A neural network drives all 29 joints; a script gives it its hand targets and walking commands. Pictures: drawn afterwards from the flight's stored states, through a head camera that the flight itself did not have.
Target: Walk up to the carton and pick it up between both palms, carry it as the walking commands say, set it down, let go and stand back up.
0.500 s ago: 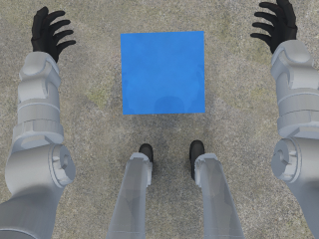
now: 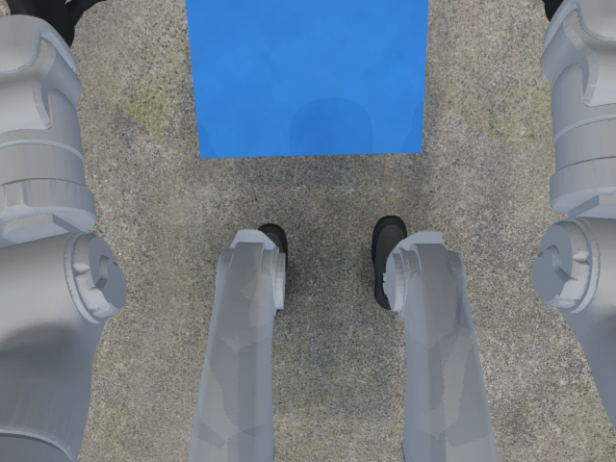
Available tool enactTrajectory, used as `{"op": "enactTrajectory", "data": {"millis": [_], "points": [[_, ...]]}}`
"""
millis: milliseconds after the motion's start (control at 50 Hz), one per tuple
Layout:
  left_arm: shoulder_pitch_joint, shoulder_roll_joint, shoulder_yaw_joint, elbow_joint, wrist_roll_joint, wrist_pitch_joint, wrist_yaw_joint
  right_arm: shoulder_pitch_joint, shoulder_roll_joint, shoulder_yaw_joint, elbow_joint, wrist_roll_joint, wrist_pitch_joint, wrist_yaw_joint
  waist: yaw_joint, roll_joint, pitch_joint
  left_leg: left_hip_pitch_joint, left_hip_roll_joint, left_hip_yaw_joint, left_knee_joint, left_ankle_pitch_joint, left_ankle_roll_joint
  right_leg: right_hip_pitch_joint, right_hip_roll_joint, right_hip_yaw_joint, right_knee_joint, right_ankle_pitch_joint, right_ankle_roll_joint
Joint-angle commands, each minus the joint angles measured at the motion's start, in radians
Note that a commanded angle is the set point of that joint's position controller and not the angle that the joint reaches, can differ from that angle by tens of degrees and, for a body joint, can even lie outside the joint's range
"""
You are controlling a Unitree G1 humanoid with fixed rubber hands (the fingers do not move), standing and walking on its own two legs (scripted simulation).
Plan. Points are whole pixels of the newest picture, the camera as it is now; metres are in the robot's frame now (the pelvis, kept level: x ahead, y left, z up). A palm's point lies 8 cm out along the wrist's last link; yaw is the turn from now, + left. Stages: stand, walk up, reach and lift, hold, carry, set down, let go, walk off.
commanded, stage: reach and lift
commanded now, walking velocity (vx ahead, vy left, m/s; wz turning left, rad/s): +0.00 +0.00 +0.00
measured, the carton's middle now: (309, 58) +0.53 +0.04 -0.40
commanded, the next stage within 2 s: none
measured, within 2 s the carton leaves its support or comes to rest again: neither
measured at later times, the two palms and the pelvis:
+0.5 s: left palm (126, 55) +0.51 +0.27 -0.26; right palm (498, 38) +0.53 -0.19 -0.27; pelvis -0.02 +0.00 -0.12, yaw +1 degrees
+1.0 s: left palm (163, 63) +0.51 +0.25 -0.35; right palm (478, 47) +0.53 -0.20 -0.34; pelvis -0.02 +0.00 -0.17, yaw +1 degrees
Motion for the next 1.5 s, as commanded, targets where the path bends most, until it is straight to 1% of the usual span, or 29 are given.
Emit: {"op": "enactTrajectory", "data": {"millis": [0, 40, 60, 80, 100, 140, 180, 240, 280, 360, 460, 500, 580, 680, 800, 820, 840, 900, 980, 1040, 1060, 1080, 1120, 1200, 1260, 1320, 1380, 1420, 1480], "points": [[-0.235, 0.266, 0.005, -0.222, -0.04, 0.0, 0.021, -0.28, -0.176, 0.044, -0.267, 0.059, 0.01, -0.037, 0.078, -0.041, -1.663, 0.59, -0.027, 0.146, -0.013, 0.455, 0.0, 0.887, 0.047, -0.112, 0.066, 0.388, 0.019], [-0.25, 0.263, -0.025, -0.226, -0.081, 0.024, 0.03, -0.287, -0.195, 0.054, -0.26, 0.072, 0.034, -0.047, 0.06, -0.043, -1.702, 0.618, -0.024, 0.141, 0.014, 0.424, -0.003, 0.882, 0.048, -0.129, 0.102, 0.358, 0.014], [-0.277, 0.291, -0.023, -0.309, -0.089, 0.035, 0.039, -0.291, -0.213, 0.052, -0.303, 0.081, 0.045, -0.056, 0.06, -0.027, -1.785, 0.661, -0.025, 0.142, 0.035, 0.433, -0.005, 0.931, 0.048, -0.125, 0.119, 0.374, 0.005], [-0.296, 0.28, -0.05, -0.253, -0.114, 0.055, 0.048, -0.301, -0.207, 0.065, -0.238, 0.093, 0.06, -0.059, 0.049, -0.02, -1.756, 0.67, -0.021, 0.138, 0.047, 0.4, -0.008, 0.895, 0.05, -0.137, 0.136, 0.337, 0.004], [-0.328, 0.296, -0.056, -0.341, -0.139, 0.062, 0.059, -0.348, -0.234, 0.065, -0.329, 0.108, 0.062, -0.067, 0.05, -0.02, -1.86, 0.727, -0.021, 0.133, 0.075, 0.433, -0.01, 0.952, 0.048, -0.136, 0.166, 0.368, -0.003], [-0.367, 0.303, -0.083, -0.34, -0.161, 0.083, 0.08, -0.366, -0.27, 0.053, -0.301, 0.121, 0.074, -0.07, 0.027, 0.031, -1.867, 0.819, -0.011, 0.12, 0.12, 0.433, -0.018, 0.876, 0.046, -0.151, 0.2, 0.319, -0.02], [-0.387, 0.289, -0.093, -0.391, -0.163, 0.08, 0.1, -0.38, -0.314, 0.033, -0.35, 0.114, 0.055, -0.073, 0.011, 0.049, -1.851, 0.846, -0.013, 0.113, 0.192, 0.559, -0.023, 0.81, 0.05, -0.15, 0.261, 0.396, -0.017], [-0.365, 0.255, -0.091, -0.074, -0.122, 0.072, 0.102, -0.384, -0.277, 0.025, -0.08, 0.083, 0.038, -0.062, 0.015, 0.034, -1.396, 0.545, 0.009, 0.127, 0.19, 0.284, -0.019, 0.617, 0.019, -0.139, 0.275, 0.181, -0.018], [-0.348, 0.207, -0.105, 0.017, -0.1, 0.063, 0.095, -0.344, -0.215, 0.037, 0.089, 0.075, 0.031, -0.038, 0.003, 0.039, -1.19, 0.434, 0.014, 0.115, 0.165, 0.139, -0.015, 0.543, 0.008, -0.132, 0.266, 0.064, -0.017], [-0.403, 0.171, -0.162, 0.148, -0.088, 0.001, 0.081, -0.354, -0.164, 0.079, 0.263, 0.093, -0.033, -0.009, -0.003, 0.023, -0.945, 0.285, 0.025, 0.099, 0.234, 0.094, -0.011, 0.379, -0.006, -0.113, 0.33, 0.027, -0.01], [-0.416, 0.219, -0.126, 0.158, -0.073, -0.068, 0.097, -0.447, -0.21, 0.057, 0.173, 0.104, -0.114, -0.021, 0.041, 0.02, -0.96, 0.274, 0.033, 0.082, 0.289, 0.166, -0.004, 0.346, -0.012, -0.102, 0.38, 0.068, -0.007], [-0.41, 0.22, -0.135, 0.203, -0.076, -0.07, 0.11, -0.435, -0.215, 0.078, 0.216, 0.112, -0.115, -0.025, 0.048, 0.024, -0.937, 0.273, 0.036, 0.078, 0.306, 0.163, -0.004, 0.317, -0.013, -0.106, 0.394, 0.049, -0.003], [-0.417, 0.181, -0.189, 0.189, -0.126, -0.087, 0.116, -0.411, -0.192, 0.123, 0.277, 0.12, -0.122, -0.03, 0.024, 0.016, -0.922, 0.254, 0.041, 0.07, 0.339, 0.177, -0.008, 0.297, -0.022, -0.106, 0.437, 0.067, -0.005], [-0.452, 0.205, -0.218, 0.125, -0.177, -0.109, 0.121, -0.435, -0.214, 0.138, 0.202, 0.156, -0.152, -0.052, 0.008, 0.021, -1.035, 0.285, 0.048, 0.07, 0.412, 0.271, -0.004, 0.357, -0.031, -0.095, 0.485, 0.184, -0.009], [-0.501, 0.299, -0.232, -0.028, -0.223, -0.103, 0.162, -0.481, -0.285, 0.144, 0.028, 0.184, -0.141, -0.094, -0.008, 0.004, -1.404, 0.481, 0.037, 0.076, 0.462, 0.351, 0.004, 0.569, -0.022, -0.12, 0.549, 0.276, -0.019], [-0.46, 0.279, -0.23, 0.003, -0.218, -0.099, 0.164, -0.443, -0.237, 0.175, 0.042, 0.217, -0.135, -0.091, 0.029, 0.005, -1.371, 0.489, 0.033, 0.087, 0.469, 0.385, 0.008, 0.572, -0.02, -0.115, 0.549, 0.306, -0.011], [-0.442, 0.275, -0.232, -0.025, -0.221, -0.103, 0.161, -0.413, -0.212, 0.183, 0.047, 0.225, -0.133, -0.083, 0.022, -0.002, -1.344, 0.49, 0.033, 0.085, 0.469, 0.397, 0.012, 0.55, -0.018, -0.116, 0.548, 0.315, -0.011], [-0.385, 0.227, -0.236, 0.097, -0.186, -0.099, 0.154, -0.358, -0.148, 0.211, 0.208, 0.229, -0.115, -0.056, 0.06, 0.028, -1.066, 0.401, 0.044, 0.084, 0.45, 0.312, 0.012, 0.372, -0.015, -0.106, 0.525, 0.183, -0.015], [-0.387, 0.215, -0.205, 0.104, -0.14, -0.11, 0.151, -0.404, -0.163, 0.189, 0.176, 0.223, -0.142, -0.054, 0.086, 0.052, -1.003, 0.337, 0.048, 0.095, 0.454, 0.29, 0.006, 0.347, -0.009, -0.091, 0.522, 0.176, -0.017], [-0.383, 0.183, -0.217, 0.172, -0.165, -0.11, 0.149, -0.412, -0.218, 0.146, 0.179, 0.179, -0.157, -0.071, 0.029, 0.013, -0.983, 0.283, 0.044, 0.083, 0.454, 0.26, 0.005, 0.371, -0.012, -0.091, 0.518, 0.177, -0.014], [-0.389, 0.196, -0.21, 0.161, -0.165, -0.115, 0.15, -0.396, -0.21, 0.144, 0.193, 0.168, -0.157, -0.075, 0.029, 0.005, -0.987, 0.273, 0.039, 0.079, 0.453, 0.265, 0.005, 0.374, -0.015, -0.092, 0.524, 0.187, -0.014], [-0.397, 0.175, -0.227, 0.181, -0.179, -0.116, 0.148, -0.38, -0.22, 0.123, 0.218, 0.143, -0.158, -0.079, -0.014, 0.0, -0.936, 0.237, 0.039, 0.077, 0.451, 0.234, 0.003, 0.348, -0.016, -0.091, 0.515, 0.157, -0.015], [-0.423, 0.155, -0.255, 0.198, -0.196, -0.116, 0.144, -0.383, -0.201, 0.116, 0.253, 0.129, -0.156, -0.081, -0.047, -0.002, -0.892, 0.216, 0.039, 0.065, 0.439, 0.205, 0.0, 0.317, -0.019, -0.095, 0.506, 0.133, -0.017], [-0.466, 0.122, -0.308, 0.192, -0.225, -0.123, 0.139, -0.399, -0.175, 0.126, 0.269, 0.143, -0.163, -0.075, -0.07, 0.025, -0.873, 0.235, 0.037, 0.058, 0.428, 0.196, -0.006, 0.274, -0.025, -0.099, 0.49, 0.109, -0.023], [-0.437, 0.089, -0.333, 0.253, -0.223, -0.116, 0.137, -0.39, -0.144, 0.15, 0.303, 0.168, -0.161, -0.066, -0.031, 0.062, -0.867, 0.263, 0.036, 0.057, 0.417, 0.187, -0.005, 0.256, -0.027, -0.096, 0.487, 0.08, -0.024], [-0.471, 0.111, -0.308, 0.2, -0.19, -0.126, 0.159, -0.436, -0.135, 0.156, 0.267, 0.193, -0.172, -0.065, 0.01, 0.067, -0.911, 0.306, 0.031, 0.054, 0.412, 0.23, 0.002, 0.251, -0.017, -0.098, 0.501, 0.109, -0.019], [-0.492, 0.121, -0.281, 0.164, -0.173, -0.134, 0.184, -0.463, -0.127, 0.189, 0.233, 0.214, -0.18, -0.074, 0.042, 0.029, -1.002, 0.342, 0.029, 0.059, 0.422, 0.272, 0.008, 0.309, -0.009, -0.092, 0.506, 0.148, -0.014], [-0.492, 0.118, -0.276, 0.192, -0.167, -0.129, 0.194, -0.495, -0.139, 0.202, 0.218, 0.227, -0.18, -0.085, 0.049, 0.008, -1.028, 0.345, 0.026, 0.062, 0.425, 0.265, 0.013, 0.328, -0.005, -0.094, 0.506, 0.144, -0.008], [-0.52, 0.088, -0.308, 0.143, -0.202, -0.124, 0.193, -0.508, -0.128, 0.222, 0.185, 0.23, -0.178, -0.101, 0.014, -0.002, -1.121, 0.373, 0.021, 0.069, 0.434, 0.276, 0.012, 0.408, -0.002, -0.094, 0.501, 0.17, -0.01]]}}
